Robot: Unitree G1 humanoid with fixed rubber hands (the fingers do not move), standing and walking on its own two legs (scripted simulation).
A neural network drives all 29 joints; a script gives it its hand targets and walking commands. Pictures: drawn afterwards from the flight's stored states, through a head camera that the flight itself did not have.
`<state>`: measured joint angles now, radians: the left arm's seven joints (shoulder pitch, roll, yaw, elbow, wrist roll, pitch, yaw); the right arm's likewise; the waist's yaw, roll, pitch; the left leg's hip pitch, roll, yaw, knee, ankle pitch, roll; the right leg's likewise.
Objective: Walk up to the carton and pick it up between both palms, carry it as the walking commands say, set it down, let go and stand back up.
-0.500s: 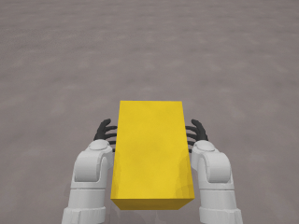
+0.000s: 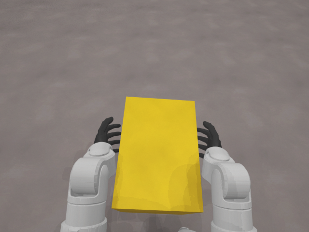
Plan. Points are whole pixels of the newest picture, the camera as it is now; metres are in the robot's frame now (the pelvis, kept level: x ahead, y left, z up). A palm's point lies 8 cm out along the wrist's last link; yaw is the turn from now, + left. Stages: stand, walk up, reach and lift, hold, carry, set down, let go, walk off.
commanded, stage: carry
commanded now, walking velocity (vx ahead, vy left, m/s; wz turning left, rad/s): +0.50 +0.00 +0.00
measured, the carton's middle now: (156, 159) +0.31 -0.01 +0.01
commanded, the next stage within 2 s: none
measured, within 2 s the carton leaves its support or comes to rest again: neither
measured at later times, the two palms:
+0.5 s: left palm (117, 62) +0.61 +0.12 +0.10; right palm (191, 64) +0.62 -0.14 +0.09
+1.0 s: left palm (118, 19) +0.95 +0.15 +0.09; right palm (174, 21) +0.95 -0.11 +0.09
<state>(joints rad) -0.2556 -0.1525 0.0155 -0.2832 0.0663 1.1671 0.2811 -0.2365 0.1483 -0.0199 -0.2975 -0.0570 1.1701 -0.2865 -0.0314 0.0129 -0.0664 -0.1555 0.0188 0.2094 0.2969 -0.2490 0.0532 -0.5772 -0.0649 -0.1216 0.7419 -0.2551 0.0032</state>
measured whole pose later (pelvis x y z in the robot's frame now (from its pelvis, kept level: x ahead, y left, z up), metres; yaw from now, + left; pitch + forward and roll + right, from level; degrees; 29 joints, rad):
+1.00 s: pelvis +0.66 +0.01 -0.01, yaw +1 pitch +4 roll -1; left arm -0.24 -0.15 0.01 -0.34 0.08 1.18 0.28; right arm -0.24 0.15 -0.01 -0.34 -0.07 1.17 -0.25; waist -0.01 0.00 -0.05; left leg 0.01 0.05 0.21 0.28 -0.35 0.00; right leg -0.58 -0.07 -0.16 0.60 -0.10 0.00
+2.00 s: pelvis +1.35 +0.02 -0.03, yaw +3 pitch +4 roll -2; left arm -0.29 -0.16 0.00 -0.25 0.08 1.20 0.28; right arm -0.25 0.15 -0.04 -0.30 -0.10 1.21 -0.26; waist 0.01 0.04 -0.08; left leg -0.11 0.12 0.12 0.82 -0.48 -0.03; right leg -0.48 -0.03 -0.24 0.57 -0.14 -0.08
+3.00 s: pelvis +1.99 +0.03 -0.01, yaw +4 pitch +5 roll +0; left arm -0.27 -0.16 0.02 -0.23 0.08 1.18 0.27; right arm -0.25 0.15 -0.04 -0.27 -0.08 1.20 -0.26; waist 0.01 0.02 -0.03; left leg -0.45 0.07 0.07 1.11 -0.33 -0.02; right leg -0.32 -0.03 -0.23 0.41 -0.18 -0.07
